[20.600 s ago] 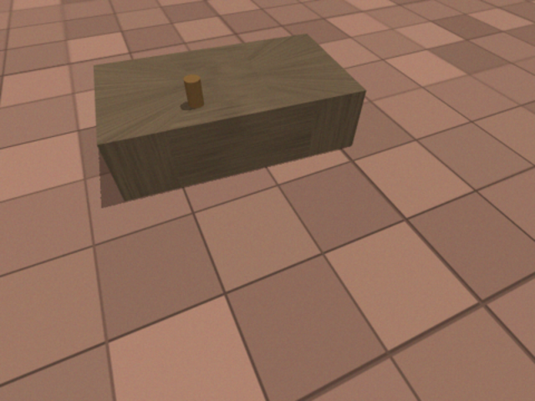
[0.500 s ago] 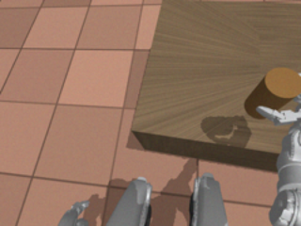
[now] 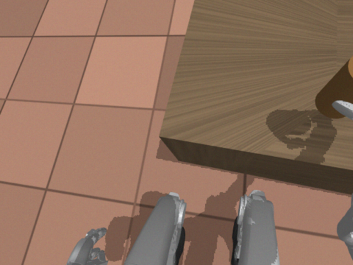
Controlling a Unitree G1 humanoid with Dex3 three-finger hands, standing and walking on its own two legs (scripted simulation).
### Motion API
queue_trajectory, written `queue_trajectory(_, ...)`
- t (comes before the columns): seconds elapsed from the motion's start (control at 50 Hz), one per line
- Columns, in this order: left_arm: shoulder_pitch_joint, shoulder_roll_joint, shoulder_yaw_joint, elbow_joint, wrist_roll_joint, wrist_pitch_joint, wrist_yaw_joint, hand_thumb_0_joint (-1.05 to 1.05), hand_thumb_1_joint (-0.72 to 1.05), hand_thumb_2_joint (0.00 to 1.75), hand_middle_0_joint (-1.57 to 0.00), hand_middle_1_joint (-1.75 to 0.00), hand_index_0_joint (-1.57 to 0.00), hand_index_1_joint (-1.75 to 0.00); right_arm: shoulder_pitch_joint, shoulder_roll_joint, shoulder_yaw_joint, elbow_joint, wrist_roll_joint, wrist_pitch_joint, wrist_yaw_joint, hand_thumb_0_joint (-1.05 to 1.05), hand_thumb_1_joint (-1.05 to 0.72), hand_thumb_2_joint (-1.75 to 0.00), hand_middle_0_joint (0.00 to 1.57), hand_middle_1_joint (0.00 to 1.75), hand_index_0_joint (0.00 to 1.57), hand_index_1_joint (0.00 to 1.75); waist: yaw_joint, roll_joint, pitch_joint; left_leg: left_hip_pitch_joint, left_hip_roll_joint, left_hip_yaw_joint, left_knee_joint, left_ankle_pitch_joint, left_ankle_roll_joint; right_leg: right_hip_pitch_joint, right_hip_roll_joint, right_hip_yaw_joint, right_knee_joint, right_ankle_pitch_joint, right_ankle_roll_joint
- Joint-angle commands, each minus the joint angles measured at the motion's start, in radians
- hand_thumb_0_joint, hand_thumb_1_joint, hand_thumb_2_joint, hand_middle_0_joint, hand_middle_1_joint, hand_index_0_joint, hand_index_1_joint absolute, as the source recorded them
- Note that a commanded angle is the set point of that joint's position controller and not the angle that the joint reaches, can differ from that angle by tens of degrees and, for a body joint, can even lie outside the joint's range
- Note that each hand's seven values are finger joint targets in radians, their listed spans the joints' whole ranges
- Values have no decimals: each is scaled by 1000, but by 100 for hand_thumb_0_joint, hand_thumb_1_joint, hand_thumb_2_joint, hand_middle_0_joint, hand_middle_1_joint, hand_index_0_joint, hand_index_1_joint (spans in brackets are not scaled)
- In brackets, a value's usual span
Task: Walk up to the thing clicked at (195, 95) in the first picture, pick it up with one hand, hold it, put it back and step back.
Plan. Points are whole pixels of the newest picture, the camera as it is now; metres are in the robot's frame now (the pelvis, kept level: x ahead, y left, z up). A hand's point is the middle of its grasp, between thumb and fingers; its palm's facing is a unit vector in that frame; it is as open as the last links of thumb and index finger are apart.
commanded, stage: lower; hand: right
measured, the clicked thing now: (350, 88) +0.48 -0.29 +0.00
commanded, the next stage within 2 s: loosen in 1.52 s
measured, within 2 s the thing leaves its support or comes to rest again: rests again in 1.92 s
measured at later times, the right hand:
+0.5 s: hand out of the picture +0.49 -0.33 -0.07, palm faces +0.45 +0.90 +0.01, open 10.7 cm
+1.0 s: hand out of the picture +0.50 -0.34 -0.09, palm faces +0.44 +0.90 -0.01, open 10.7 cm
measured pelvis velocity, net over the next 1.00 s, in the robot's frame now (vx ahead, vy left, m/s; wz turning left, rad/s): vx -0.03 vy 0.01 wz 0.07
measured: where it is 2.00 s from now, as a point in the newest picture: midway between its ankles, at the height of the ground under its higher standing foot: (205, 257)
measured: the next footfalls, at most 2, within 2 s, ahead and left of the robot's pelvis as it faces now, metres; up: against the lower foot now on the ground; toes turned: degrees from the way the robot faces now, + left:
none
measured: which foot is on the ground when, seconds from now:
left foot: down 0.00-1.00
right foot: down 0.00-1.00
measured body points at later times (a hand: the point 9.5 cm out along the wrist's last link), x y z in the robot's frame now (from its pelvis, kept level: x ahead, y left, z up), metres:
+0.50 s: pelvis -0.01 +0.00 -0.06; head +0.21 -0.06 +0.33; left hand +0.09 +0.28 -0.18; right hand +0.46 -0.38 -0.06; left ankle +0.03 +0.13 -0.52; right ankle +0.09 -0.13 -0.52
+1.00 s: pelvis -0.03 +0.01 -0.11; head +0.21 -0.05 +0.27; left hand +0.05 +0.29 -0.22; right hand +0.47 -0.39 -0.09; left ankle +0.03 +0.13 -0.52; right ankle +0.09 -0.13 -0.52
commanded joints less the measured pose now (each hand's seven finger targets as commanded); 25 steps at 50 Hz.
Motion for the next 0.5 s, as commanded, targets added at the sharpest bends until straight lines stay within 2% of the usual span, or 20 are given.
queue_trajectory(0.0, 136, 206, 72, -43, 0, -6, 18, 0, 87, 93, -21, -31, -19, -32, -351, -300, -32, -201, 16, -71, 13, 0, -11, -133, 130, 146, 134, 146, -13, -215, -597, 27, -4, 18, -199, 257, 44, 658, 6, 8, -135, 177, -42)
queue_trajectory(0.02, 128, 201, 67, -46, -2, -6, 19, 0, 87, 93, -20, -31, -19, -32, -365, -307, -26, -202, 14, -70, 16, 0, -11, -133, 129, 146, 134, 146, -10, -231, -595, 29, -4, 13, -200, 249, 44, 642, 8, 2, -132, 160, -42)
queue_trajectory(0.06, 142, 210, 71, -33, 0, -4, 20, 0, 87, 93, -21, -31, -19, -32, -383, -327, -40, -211, 14, -67, 21, 0, -13, -134, 131, 148, 135, 148, -7, -233, -619, 25, -3, 18, -180, 268, 44, 654, 5, 8, -117, 191, -40)
queue_trajectory(0.08, 134, 203, 60, -44, -1, -4, 18, 0, 86, 93, -21, -31, -19, -32, -356, -322, -45, -184, 16, -61, 25, 0, -13, -135, 131, 148, 136, 148, -10, -228, -630, 27, -4, 19, -179, 289, 41, 664, 5, 7, -104, 219, -42)
queue_trajectory(0.1, 144, 216, 73, -43, -3, -2, 21, 0, 86, 94, -21, -31, -19, -32, -385, -354, -54, -231, 18, -59, 25, 0, -12, -135, 132, 149, 136, 149, -16, -233, -657, 37, -6, 16, -178, 294, 42, 668, 3, 3, -97, 229, -45)
queue_trajectory(0.12, 141, 202, 60, -45, -2, 0, 19, 0, 85, 95, -21, -30, -19, -32, -361, -337, -52, -177, 15, -51, 28, 0, -10, -136, 132, 150, 137, 150, -8, -228, -634, 38, -5, 15, -178, 300, 39, 649, 5, 0, -88, 230, -45)
queue_trajectory(0.14, 145, 206, 66, -41, -2, 1, 18, 0, 86, 95, -21, -30, -19, -32, -341, -312, -50, -150, 23, -45, 29, 0, -8, -135, 131, 149, 136, 149, -3, -196, -608, 31, -9, 18, -171, 292, 39, 611, 4, 1, -82, 213, -48)
queue_trajectory(0.18, 146, 213, 68, -28, 0, 2, 16, 0, 86, 94, -21, -30, -19, -32, -332, -307, -50, -119, 26, -46, 35, 0, -9, -136, 132, 150, 137, 150, -1, -199, -565, -22, -10, 20, -136, 271, 43, 554, 4, 3, -59, 190, -47)
queue_trajectory(0.2, 139, 205, 56, -33, 0, 1, 13, 0, 86, 94, -21, -31, -19, -32, -332, -332, -62, -115, 22, -50, 38, 0, -10, -136, 132, 150, 137, 150, -4, -192, -573, -32, -10, 22, -125, 279, 41, 544, 3, 6, -42, 201, -49)
queue_trajectory(0.22, 141, 205, 57, -32, 0, 4, 12, 0, 86, 94, -21, -30, -19, -32, -360, -353, -62, -174, 21, -61, 40, 0, -10, -136, 132, 149, 137, 150, -22, -211, -594, -50, -11, 20, -108, 269, 45, 543, 4, 4, -36, 200, -48)
queue_trajectory(0.24, 149, 216, 63, -32, 3, 6, 12, 0, 86, 94, -21, -30, -19, -32, -336, -395, -85, -134, 8, -60, 41, 0, -9, -135, 131, 149, 136, 149, -19, -212, -589, -39, -10, 20, -104, 274, 42, 530, 3, 2, -25, 199, -47)
queue_trajectory(0.28, 131, 207, 52, -42, 4, 6, 7, 0, 86, 94, -21, -31, -19, -32, -323, -375, -82, -122, 12, -66, 52, 0, -7, -134, 129, 147, 134, 147, -13, -194, -572, -43, -8, 23, -88, 271, 39, 500, 2, 4, -9, 185, -48)
queue_trajectory(0.34, 145, 219, 59, -40, 9, 6, 5, 0, 86, 95, -21, -31, -19, -33, -395, -413, -103, -198, 22, -80, 64, 0, -9, -136, 131, 150, 136, 150, -13, -235, -673, -48, -11, 17, -52, 323, 37, 542, -3, 7, 43, 261, -50)
queue_trajectory(0.36, 150, 233, 68, -38, 9, 8, 6, 0, 86, 95, -21, -31, -19, -33, -428, -423, -103, -233, 28, -82, 68, 0, -9, -137, 132, 150, 137, 150, -15, -253, -701, -61, -12, 19, -42, 316, 39, 565, -4, 10, 52, 266, -48)
queue_trajectory(0.38, 140, 230, 60, -35, 8, 9, 4, 0, 86, 95, -21, -31, -19, -33, -397, -427, -106, -183, 22, -73, 72, 0, -8, -137, 131, 150, 136, 150, -16, -259, -672, -86, -12, 25, -35, 295, 41, 557, -5, 11, 52, 250, -46)
queue_trajectory(0.4, 142, 228, 61, -34, 10, 10, 2, 0, 85, 95, -21, -31, -19, -33, -410, -403, -89, -189, 19, -71, 76, 0, -8, -137, 132, 151, 137, 151, -5, -265, -661, -105, -13, 32, -18, 280, 43, 550, -7, 15, 54, 237, -42)
queue_trajectory(0.44, 134, 235, 62, -33, 10, 14, 3, 0, 86, 95, -21, -31, -19, -33, -444, -438, -98, -227, 13, -66, 75, 0, -8, -137, 132, 151, 137, 151, -21, -302, -684, -135, -14, 31, -6, 258, 46, 562, -9, 15, 61, 221, -40)
queue_trajectory(0.46, 143, 244, 71, -28, 10, 17, 6, 0, 86, 95, -21, -31, -19, -33, -478, -443, -93, -231, 8, -61, 73, 0, -9, -136, 132, 150, 137, 150, -15, -306, -682, -154, -16, 37, -1, 224, 49, 563, -9, 18, 53, 187, -37)
queue_trajectory(0.48, 146, 242, 68, -29, 10, 19, 4, 0, 86, 95, -21, -31, -19, -33, -438, -439, -96, -204, 5, -52, 73, 0, -9, -137, 132, 151, 137, 151, -17, -297, -659, -156, -14, 43, 5, 219, 48, 550, -10, 19, 51, 174, -34)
